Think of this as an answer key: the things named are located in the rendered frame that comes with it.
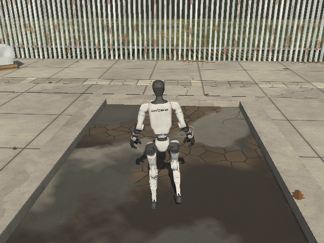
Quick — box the right robot upper arm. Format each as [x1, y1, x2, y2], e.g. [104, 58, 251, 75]
[170, 101, 186, 128]

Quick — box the left robot hand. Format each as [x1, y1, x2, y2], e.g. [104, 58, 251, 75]
[130, 139, 141, 149]

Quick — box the left robot upper arm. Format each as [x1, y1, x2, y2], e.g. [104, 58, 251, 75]
[136, 102, 149, 130]

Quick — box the right robot hand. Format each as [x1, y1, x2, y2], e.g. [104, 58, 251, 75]
[183, 136, 195, 147]

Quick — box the robot right forearm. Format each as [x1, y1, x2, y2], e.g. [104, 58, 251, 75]
[182, 120, 193, 139]

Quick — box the robot torso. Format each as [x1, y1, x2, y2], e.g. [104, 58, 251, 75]
[148, 100, 172, 152]

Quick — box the humanoid robot head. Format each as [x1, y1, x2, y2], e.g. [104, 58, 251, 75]
[151, 80, 168, 104]

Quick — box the robot left forearm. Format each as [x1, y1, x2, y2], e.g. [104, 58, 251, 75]
[131, 123, 141, 141]

